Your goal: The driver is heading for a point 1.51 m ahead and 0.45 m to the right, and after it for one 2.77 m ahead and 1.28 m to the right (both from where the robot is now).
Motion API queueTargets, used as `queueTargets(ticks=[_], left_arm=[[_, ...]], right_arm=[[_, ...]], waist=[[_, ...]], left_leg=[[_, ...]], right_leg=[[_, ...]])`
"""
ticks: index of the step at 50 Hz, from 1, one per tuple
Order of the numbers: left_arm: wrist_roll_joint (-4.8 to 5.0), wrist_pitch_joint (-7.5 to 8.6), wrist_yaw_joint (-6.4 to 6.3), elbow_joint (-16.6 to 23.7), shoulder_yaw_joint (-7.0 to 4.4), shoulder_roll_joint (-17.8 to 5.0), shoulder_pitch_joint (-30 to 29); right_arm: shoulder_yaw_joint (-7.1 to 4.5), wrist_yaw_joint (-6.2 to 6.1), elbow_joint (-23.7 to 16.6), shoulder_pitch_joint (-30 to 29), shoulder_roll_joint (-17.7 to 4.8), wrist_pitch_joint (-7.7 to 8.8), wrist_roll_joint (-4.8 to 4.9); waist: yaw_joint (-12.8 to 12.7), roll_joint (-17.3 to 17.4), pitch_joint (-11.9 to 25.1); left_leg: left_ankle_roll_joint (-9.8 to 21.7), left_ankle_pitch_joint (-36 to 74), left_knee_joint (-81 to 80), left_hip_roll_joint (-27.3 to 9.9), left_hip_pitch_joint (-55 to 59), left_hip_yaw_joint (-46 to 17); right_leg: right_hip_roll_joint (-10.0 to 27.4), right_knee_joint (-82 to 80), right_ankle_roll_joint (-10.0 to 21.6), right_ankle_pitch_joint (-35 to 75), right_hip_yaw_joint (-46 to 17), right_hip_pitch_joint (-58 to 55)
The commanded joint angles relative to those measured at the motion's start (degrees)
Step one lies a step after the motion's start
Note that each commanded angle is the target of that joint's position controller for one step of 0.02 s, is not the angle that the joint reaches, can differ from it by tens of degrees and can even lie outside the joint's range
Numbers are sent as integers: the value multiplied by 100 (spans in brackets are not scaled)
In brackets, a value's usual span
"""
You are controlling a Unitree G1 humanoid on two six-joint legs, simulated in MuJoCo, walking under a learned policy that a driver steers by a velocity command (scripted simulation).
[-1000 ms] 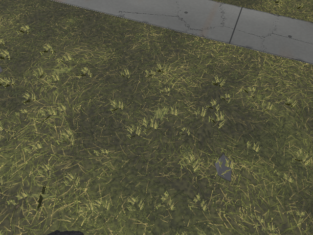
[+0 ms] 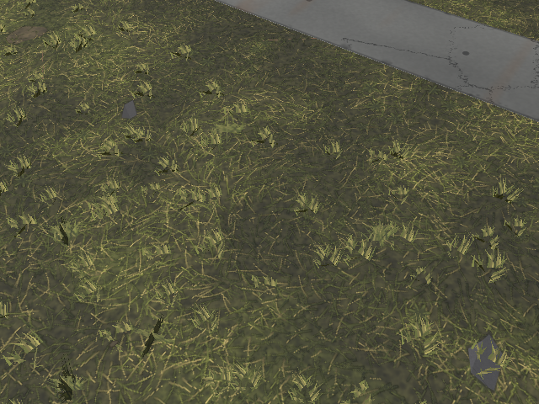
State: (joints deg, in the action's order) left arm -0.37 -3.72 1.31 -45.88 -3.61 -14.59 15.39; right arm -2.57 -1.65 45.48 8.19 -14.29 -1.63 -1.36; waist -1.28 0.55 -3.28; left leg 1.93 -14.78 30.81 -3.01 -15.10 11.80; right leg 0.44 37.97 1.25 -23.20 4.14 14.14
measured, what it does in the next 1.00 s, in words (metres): steps on the spot, turning right: right foot, then left foot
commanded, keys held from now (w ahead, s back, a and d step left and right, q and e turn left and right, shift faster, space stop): e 0.54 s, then no key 0.38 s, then w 0.08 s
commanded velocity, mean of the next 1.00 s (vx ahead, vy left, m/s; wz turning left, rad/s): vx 0.01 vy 0.00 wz -0.41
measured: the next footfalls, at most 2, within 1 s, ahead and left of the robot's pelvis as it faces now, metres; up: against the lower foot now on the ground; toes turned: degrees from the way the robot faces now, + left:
right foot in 0.02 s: +0.01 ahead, -0.09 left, +0.00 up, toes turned -4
left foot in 0.60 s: +0.07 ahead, +0.09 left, +0.00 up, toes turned -26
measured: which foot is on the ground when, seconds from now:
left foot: down 0.00-0.02, up 0.04-0.58, down 0.60-0.96, up 0.98-1.00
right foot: up 0.00-0.00, down 0.02-0.58, up 0.60-0.92, down 0.94-1.00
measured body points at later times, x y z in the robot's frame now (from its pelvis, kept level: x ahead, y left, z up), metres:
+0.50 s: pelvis -0.02 -0.01 +0.01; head +0.02 -0.02 +0.46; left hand +0.16 +0.24 -0.10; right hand +0.04 -0.31 -0.10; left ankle +0.03 +0.12 -0.70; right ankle -0.03 -0.09 -0.73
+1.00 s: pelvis -0.02 +0.01 +0.01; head +0.00 +0.01 +0.46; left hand +0.18 +0.21 -0.12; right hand -0.04 -0.26 -0.12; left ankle +0.03 +0.10 -0.73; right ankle -0.09 -0.07 -0.73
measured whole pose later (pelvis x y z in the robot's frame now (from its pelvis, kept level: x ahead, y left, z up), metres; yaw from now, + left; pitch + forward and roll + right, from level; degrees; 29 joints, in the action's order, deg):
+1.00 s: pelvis -0.02 +0.01 +0.01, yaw -25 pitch -1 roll -1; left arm -1.1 -2.5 -0.4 -47.8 -1.2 -14.3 12.5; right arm -0.7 -0.3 45.8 13.4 -14.4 -1.2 -1.2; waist 0.8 0.9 -2.2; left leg 2.3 -17.7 30.1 1.2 -13.6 -0.7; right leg -3.2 24.1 1.5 -14.6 -3.6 7.5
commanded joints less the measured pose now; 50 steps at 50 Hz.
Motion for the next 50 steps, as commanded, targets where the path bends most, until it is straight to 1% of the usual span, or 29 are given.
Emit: queueTargets(ticks=[1, 2, 3, 4, 5, 6, 7, 8, 10, 15, 20, 26, 28, 29, 30, 31, 32, 33, 34, 35, 36, 39, 41, 44, 46, 47, 48, 49, 50], left_arm=[[-79, 191, -19, 298, -147, -695, 512], [-87, 250, -49, 466, -338, -1566, 457], [-111, 222, -85, 358, -409, -1629, 838], [-73, 201, -122, 369, -335, -1340, 610], [-14, 171, -147, 460, -267, -1112, 131], [8, 154, -161, 567, -227, -997, -224], [36, 162, -173, 635, -200, -898, -326], [50, 174, -156, 649, -188, -871, -261], [61, 207, -133, 615, -219, -960, -57], [4, 195, -152, 609, -260, -1084, 189], [-52, 175, -124, 706, -309, -1229, 139], [-67, 138, -54, 811, -351, -1281, -213], [-2, 126, -61, 845, -330, -1207, -517], [44, 142, -89, 865, -275, -1035, -528], [31, 165, -101, 856, -155, -571, -96], [-54, 160, -167, 864, -230, -843, 29], [-161, 142, -185, 778, -281, -1081, 16], [-123, 124, -152, 659, -293, -1072, 1], [-82, 96, -108, 558, -278, -999, 69], [-76, 68, -59, 523, -258, -938, 102], [-65, 53, -27, 481, -229, -891, 116], [-25, 16, -29, 476, -121, -708, -190], [-17, -13, -53, 434, -32, -577, -308], [39, -6, -123, 328, 31, -572, -345], [17, 75, -182, 135, 89, -485, -63], [-57, 148, -219, 67, 117, -549, 1], [-181, 238, -266, 47, 98, -852, 143], [-102, 224, -235, -91, -62, -1332, 44], [-109, 228, -188, -99, -69, -1196, 68]], right_arm=[[-249, 30, -247, 63, -750, -7, 5], [-138, 43, -554, 55, -312, -50, 6], [-130, -25, -654, -489, -458, -122, -22], [-145, -11, -602, -382, -499, -148, 43], [-171, 23, -491, -227, -575, -113, 93], [-210, 42, -422, -111, -687, -72, 48], [-235, 74, -335, 47, -759, -59, -38], [-241, 101, -299, 150, -748, -60, -55], [-223, 120, -333, 162, -668, -78, -9], [-207, 67, -477, -30, -703, -120, 7], [-169, 36, -624, -130, -718, -62, 41], [-112, -21, -769, 97, -756, 52, 134], [-91, -77, -682, 539, -710, 113, 128], [-115, -129, -649, 673, -837, 159, 74], [-157, -174, -766, 479, -1230, 174, -11], [-232, -116, -888, 197, -1634, 126, -21], [-202, -54, -840, 339, -1369, 112, -8], [-90, -6, -861, 68, -985, 127, 48], [-42, 20, -896, -189, -818, 130, 36], [-28, 0, -890, -246, -800, 147, 28], [-19, -11, -859, -170, -782, 161, 26], [-9, -5, -670, 212, -767, 193, 45], [-12, 17, -568, 317, -803, 189, 35], [-62, 79, -412, 458, -949, 120, -4], [-57, 90, -315, 432, -930, 85, 50], [-5, 98, -292, 545, -768, 125, 37], [47, 144, -364, 583, -567, 166, 33], [71, 139, -429, 404, -486, 147, 61], [16, 139, -439, 90, -740, 123, -47]], waist=[[-153, -309, 517], [13, -1805, 280], [-402, -1349, 177], [-154, -881, 91], [66, -635, -16], [192, -668, 24], [192, -703, 181], [179, -599, 376], [114, -466, 480], [-76, -717, 346], [-117, -696, 406], [36, -785, 578], [342, -726, 605], [375, -477, 627], [76, 746, 730], [30, 1185, 511], [62, 769, 509], [-57, 480, 322], [-147, 491, 228], [-156, 746, 286], [-98, 824, 335], [124, 753, 444], [210, 859, 479], [273, 1063, 463], [27, 823, 452], [49, 583, 721], [93, -122, 890], [142, -1152, 401], [-104, -1115, -37]], left_leg=[[75, 496, 538, -962, -327, -576], [-413, -1866, 1758, 172, -1840, -163], [-357, -2213, 2684, 329, -1906, -1008], [-328, -1736, 3073, 209, -1889, -1276], [-289, -1155, 3042, 135, -1862, -1374], [-274, -804, 3008, 149, -1907, -1368], [-311, -586, 3132, 192, -1865, -1316], [-354, -509, 3236, 233, -1813, -1318], [-431, -445, 3173, 238, -1895, -1360], [-530, -558, 2388, 266, -2030, -1452], [-465, -754, 1789, 383, -1626, -1532], [-246, -844, 745, 649, -562, -1580], [-157, -185, -518, 655, 316, -1519], [-68, 225, -1262, 282, 907, -1802], [253, 38, -1849, -1090, 1345, -3216], [982, 933, -1810, -1885, 839, -4269], [1313, 1208, -1691, -1927, 510, -4149], [1205, 1253, -1644, -1520, 272, -3548], [999, 1371, -1588, -1094, 172, -2950], [885, 1631, -1531, -857, 317, -2630], [861, 2016, -1445, -724, 487, -2415], [922, 2334, -1273, -754, 978, -2309], [923, 2131, -1213, -756, 1033, -2309], [931, 2245, -1059, -736, 927, -2395], [669, 2491, -777, -641, 626, -2298], [392, 1645, -833, -600, 255, -2316], [164, 426, -404, -290, -349, -2016], [126, -743, -147, 485, -614, -1243], [108, -989, 392, 483, -854, -1029]], right_leg=[[418, -1993, 354, 1023, -964, -764], [2054, -2270, 972, 2797, -3317, -1044], [2251, -2284, 1579, 3396, -3333, -610], [1906, -2221, 1580, 3084, -2812, -492], [1474, -2255, 1338, 2577, -2359, -403], [1174, -2227, 1135, 2511, -2143, -533], [1017, -2157, 1105, 2893, -1987, -695], [969, -2089, 1111, 3170, -1942, -843], [964, -2034, 1126, 3251, -2007, -1069], [919, -2027, 1200, 2587, -2464, -1189], [881, -1857, 1288, 2542, -2931, -892], [690, -1577, 1060, 3164, -3483, -490], [428, -1361, 714, 2854, -3409, -151], [155, -1073, 406, 2097, -3174, 263], [-506, 5, 65, 205, -2262, 803], [-1238, 938, -65, -1109, -1298, 1443], [-850, 1825, -115, -1059, -1381, 1253], [-762, 2140, -136, -684, -1449, 1150], [-744, 2328, -197, -359, -1383, 1049], [-753, 2410, -249, -170, -1307, 1075], [-770, 2348, -316, -135, -1249, 1084], [-667, 1534, -424, -203, -1146, 1020], [-531, 683, -403, -351, -952, 648], [-473, -514, -259, -253, -549, 41], [-391, -2073, -112, 1110, -492, -757], [-107, -2374, -7, 1461, -926, -1465], [739, -2422, 202, 969, -1890, -2016], [1093, -2407, 700, -274, -2466, -1154], [1285, -2736, 971, -1420, -2819, -875]])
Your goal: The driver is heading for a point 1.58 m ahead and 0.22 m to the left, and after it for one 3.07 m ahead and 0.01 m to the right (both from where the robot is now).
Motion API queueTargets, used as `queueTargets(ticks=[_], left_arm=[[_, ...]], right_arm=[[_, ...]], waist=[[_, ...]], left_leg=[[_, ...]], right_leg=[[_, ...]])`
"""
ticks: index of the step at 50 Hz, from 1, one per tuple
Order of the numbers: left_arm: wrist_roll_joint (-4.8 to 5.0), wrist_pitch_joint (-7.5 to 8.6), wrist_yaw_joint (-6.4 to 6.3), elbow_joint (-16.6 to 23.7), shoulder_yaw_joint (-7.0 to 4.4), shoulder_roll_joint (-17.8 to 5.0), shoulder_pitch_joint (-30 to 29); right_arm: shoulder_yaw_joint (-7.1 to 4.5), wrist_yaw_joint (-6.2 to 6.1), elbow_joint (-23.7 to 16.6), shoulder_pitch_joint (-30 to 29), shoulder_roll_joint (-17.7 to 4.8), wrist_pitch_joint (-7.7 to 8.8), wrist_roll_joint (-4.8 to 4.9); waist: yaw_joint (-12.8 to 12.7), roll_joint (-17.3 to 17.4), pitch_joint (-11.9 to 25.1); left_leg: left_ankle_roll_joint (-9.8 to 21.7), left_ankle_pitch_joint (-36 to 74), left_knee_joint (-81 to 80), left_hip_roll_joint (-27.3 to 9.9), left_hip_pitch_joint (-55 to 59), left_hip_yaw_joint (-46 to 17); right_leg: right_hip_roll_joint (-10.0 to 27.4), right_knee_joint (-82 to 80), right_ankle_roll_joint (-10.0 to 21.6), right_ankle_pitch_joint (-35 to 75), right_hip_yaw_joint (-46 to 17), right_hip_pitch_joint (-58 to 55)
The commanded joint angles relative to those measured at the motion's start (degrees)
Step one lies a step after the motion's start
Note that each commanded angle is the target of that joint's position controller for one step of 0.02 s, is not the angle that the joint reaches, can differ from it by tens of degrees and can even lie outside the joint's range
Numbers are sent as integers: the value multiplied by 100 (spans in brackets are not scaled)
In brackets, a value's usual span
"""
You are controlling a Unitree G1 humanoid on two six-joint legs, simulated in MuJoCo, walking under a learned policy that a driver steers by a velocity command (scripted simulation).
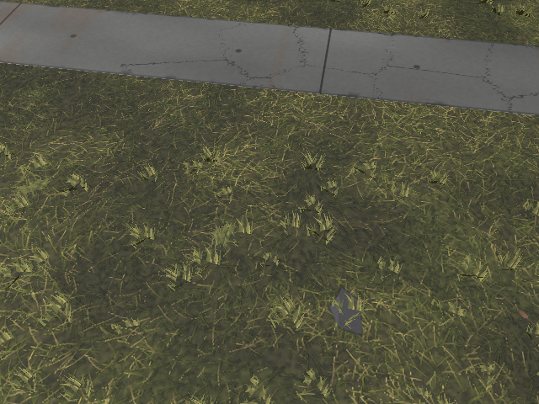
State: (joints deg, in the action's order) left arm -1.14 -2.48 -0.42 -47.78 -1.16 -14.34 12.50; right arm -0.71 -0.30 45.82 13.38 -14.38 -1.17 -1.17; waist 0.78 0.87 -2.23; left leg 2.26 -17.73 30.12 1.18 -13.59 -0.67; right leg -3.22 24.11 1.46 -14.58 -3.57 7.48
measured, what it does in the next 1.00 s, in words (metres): walks ahead: left foot, then right foot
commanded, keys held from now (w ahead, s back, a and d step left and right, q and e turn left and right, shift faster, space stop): w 1.00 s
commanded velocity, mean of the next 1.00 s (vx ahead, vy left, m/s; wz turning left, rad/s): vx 0.41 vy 0.00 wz -0.02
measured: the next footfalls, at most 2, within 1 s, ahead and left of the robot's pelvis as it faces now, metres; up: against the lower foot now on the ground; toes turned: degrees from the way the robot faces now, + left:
left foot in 0.28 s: +0.14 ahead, +0.12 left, +0.00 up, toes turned +2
right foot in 0.78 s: +0.47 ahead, -0.05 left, +0.00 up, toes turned -3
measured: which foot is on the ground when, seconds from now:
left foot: up 0.00-0.26, down 0.28-0.78, up 0.80-1.00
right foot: down 0.00-0.28, up 0.30-0.76, down 0.78-1.00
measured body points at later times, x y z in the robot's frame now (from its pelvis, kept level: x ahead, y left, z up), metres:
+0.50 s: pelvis +0.15 +0.05 +0.01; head +0.16 +0.07 +0.46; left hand +0.24 +0.32 -0.13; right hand +0.15 -0.21 -0.12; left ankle +0.10 +0.12 -0.74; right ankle +0.17 -0.09 -0.67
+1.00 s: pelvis +0.42 +0.01 +0.00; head +0.44 +0.00 +0.45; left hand +0.45 +0.27 -0.13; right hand +0.50 -0.25 -0.14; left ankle +0.44 +0.16 -0.66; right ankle +0.43 -0.05 -0.74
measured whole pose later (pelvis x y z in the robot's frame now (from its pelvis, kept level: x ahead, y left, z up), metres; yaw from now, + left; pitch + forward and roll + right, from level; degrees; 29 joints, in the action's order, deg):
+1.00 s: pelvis +0.42 +0.01 +0.00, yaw +0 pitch -1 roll -1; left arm -0.7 4.8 0.6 -56.2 -2.4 -13.7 18.0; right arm -2.1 1.6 52.1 13.9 -14.6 2.5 -2.0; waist -0.2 1.9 -3.0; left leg 3.3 -14.1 61.9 -4.7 -30.2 -0.9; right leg -5.0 18.2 6.2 -9.3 5.5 8.6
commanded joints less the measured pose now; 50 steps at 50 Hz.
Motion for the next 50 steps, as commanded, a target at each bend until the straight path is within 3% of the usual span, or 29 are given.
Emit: queueTargets(ticks=[1, 2, 3, 6, 10, 12, 13, 14, 15, 16, 17, 18, 19, 21, 23, 28, 30, 33, 36, 37, 38, 39, 40, 41, 42, 43, 44, 46, 50], left_arm=[[-56, 129, 6, 62, -282, -1104, 445], [-96, 157, 3, 6, -265, -1036, 534], [-68, 210, -18, -65, -256, -999, 620], [-3, 388, -19, -177, -274, -954, 627], [15, 498, 32, -276, -327, -1019, 600], [56, 498, 59, -264, -351, -1073, 395], [37, 507, 56, -275, -332, -992, 410], [-3, 548, 65, -223, -257, -770, 335], [58, 597, 97, 74, -85, -198, 217], [-43, 571, 83, 75, -208, -690, 159], [-72, 557, 119, 45, -253, -824, 153], [-64, 573, 201, -49, -240, -783, 199], [-51, 581, 247, -117, -228, -698, 266], [-129, 534, 296, -221, -187, -602, 285], [-124, 496, 323, -145, -162, -526, 33], [-121, 465, 346, 253, -58, -332, -1100], [-89, 479, 356, 386, 1, -239, -1483], [-54, 492, 327, 516, 13, -281, -1750], [-55, 533, 239, 428, -58, -428, -1311], [-56, 561, 188, 252, -120, -540, -745], [-73, 607, 129, -55, -193, -649, 170], [-195, 649, 52, -270, -305, -970, 1083], [-329, 642, 10, -297, -460, -1571, 1517], [-61, 580, 76, -319, -444, -1354, 1260], [43, 576, 80, -254, -376, -1054, 567], [41, 622, 106, -201, -288, -684, 188], [19, 673, 105, -242, -242, -525, 67], [25, 759, 86, -401, -182, -351, 140], [70, 875, 99, -662, -221, -524, 616]], right_arm=[[-215, 35, -540, -679, -790, 78, -73], [-244, 70, -570, -747, -831, 95, -42], [-269, 118, -588, -703, -837, 126, -54], [-240, 229, -480, -564, -662, 268, -73], [-219, 258, -539, -690, -561, 280, -34], [-242, 211, -334, -121, -536, 293, -15], [-295, 157, -116, 398, -642, 327, -35], [-382, 79, 83, 1115, -898, 394, -61], [-531, 21, 128, 1780, -1638, 442, -120], [-543, 45, 257, 1802, -1654, 408, -68], [-452, 80, 122, 1193, -1323, 400, -31], [-370, 117, 8, 742, -997, 441, -14], [-319, 120, -31, 559, -847, 487, -15], [-265, 98, 75, 665, -730, 587, -6], [-254, 98, 270, 977, -716, 642, 41], [-194, 84, 609, 1418, -576, 635, 64], [-189, 68, 709, 1503, -591, 647, 55], [-197, 38, 860, 1592, -661, 654, 40], [-212, -6, 937, 1394, -751, 640, 24], [-228, -15, 956, 1325, -809, 616, -2], [-232, -12, 964, 1262, -832, 577, 4], [-187, -1, 875, 1304, -722, 573, 40], [-41, 65, 722, 1966, 11, 574, 195], [-186, 31, 827, 1823, -535, 557, 90], [-252, 31, 642, 1207, -687, 565, 53], [-225, 63, 575, 904, -604, 610, 49], [-220, 83, 601, 839, -497, 582, 26], [-183, 155, 687, 1021, -302, 430, -94], [-180, 232, 468, 355, -252, 301, -114]], waist=[[-438, -1145, -468], [-479, -1180, -683], [-430, -1111, -747], [-340, -852, -420], [-299, -937, -358], [62, -719, -311], [270, -446, -180], [615, 84, 109], [847, 1613, 573], [657, 1228, 200], [268, 594, -368], [65, 324, -523], [-54, 304, -441], [-70, 370, -220], [-56, 364, -188], [125, 310, -405], [192, 355, -455], [196, 368, -499], [-108, 393, -236], [-348, 424, 98], [-728, 316, 593], [-1034, 49, 1169], [-686, -1227, 1987], [-717, -800, 1993], [-431, -534, 881], [-322, -325, 396], [-141, -306, 158], [105, -399, 93], [96, -334, -138]], left_leg=[[86, -805, 900, 73, -1350, 231], [85, -937, 1345, -21, -1721, 136], [94, -874, 1567, -152, -2014, 52], [28, -491, 1447, -202, -1934, 169], [35, -240, 557, -154, -946, 373], [94, 413, -200, -7, 393, 556], [87, 362, -378, 128, 1261, 525], [177, -125, -708, -332, 2213, -117], [640, -2241, -1884, -1938, 2794, -2594], [1070, -3170, -2436, -2426, 2044, -4003], [1091, -3065, -2369, -2284, 1529, -3515], [980, -2305, -2352, -1952, 1185, -2877], [847, -1501, -2407, -1667, 1106, -2301], [760, 40, -2392, -1328, 1179, -1517], [825, 1136, -2359, -1265, 1354, -1133], [890, 2431, -2366, -1097, 1399, -527], [863, 2784, -2349, -1059, 1300, -356], [827, 3259, -2298, -1225, 1463, -312], [685, 5001, -1587, -1342, 1859, -184], [606, 5727, -874, -1302, 1953, -117], [507, 5772, 211, -1129, 1742, 44], [435, 4282, 1683, -926, 723, 161], [171, 239, 3994, 21, -1339, 400], [266, -1131, 4706, 291, -2024, -289], [324, -520, 4647, -129, -2347, -365], [336, -86, 4296, -342, -2181, -314], [319, 86, 3978, -512, -1908, -293], [195, 196, 3618, -631, -1387, -222], [-14, 732, 3033, -801, -1969, 23]], right_leg=[[1771, -1654, 1090, -2769, -2308, -52], [1831, -1851, 1180, -2659, -2415, -109], [1846, -1898, 1225, -2349, -2377, -319], [1502, -1725, 1148, -1186, -1692, -748], [1413, -1555, 1083, -798, -1274, -107], [1323, -1191, 918, -688, -1043, 751], [1142, -715, 806, -575, -892, 1253], [800, 343, 629, -430, -513, 1839], [30, 2384, 323, -1248, 318, 2744], [-78, 3427, 390, -1722, 1, 3221], [325, 3826, 507, -1246, -191, 3370], [540, 3763, 508, -717, -142, 3221], [678, 3601, 451, -363, -37, 3033], [740, 3568, 294, 117, 184, 2833], [781, 3496, 167, 351, 336, 3066], [744, 2439, -71, 934, 664, 3420], [643, 1771, -53, 1219, 790, 3100], [513, 1108, 125, 1335, 869, 2659], [248, 802, 434, 919, 912, 1901], [71, 712, 551, 683, 938, 1295], [-51, 366, 691, 773, 995, 229], [744, 285, 924, 275, 167, -1196], [2589, 33, 1657, -458, -2693, -2880], [2691, -836, 1832, -863, -3971, -2585], [2399, -953, 1590, -1013, -2850, -1652], [2145, -1181, 1443, -456, -2129, -829], [1861, -1324, 1247, 75, -1583, -313], [1552, -1517, 1078, 807, -920, 270], [1406, -1847, 1143, 1294, -416, 247]])
Keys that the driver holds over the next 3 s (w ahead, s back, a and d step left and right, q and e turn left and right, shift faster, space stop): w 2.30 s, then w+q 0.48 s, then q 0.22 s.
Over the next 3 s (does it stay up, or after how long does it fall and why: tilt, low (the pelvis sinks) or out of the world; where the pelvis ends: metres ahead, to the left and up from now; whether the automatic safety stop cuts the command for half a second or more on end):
stays up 1.51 0.06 -0.02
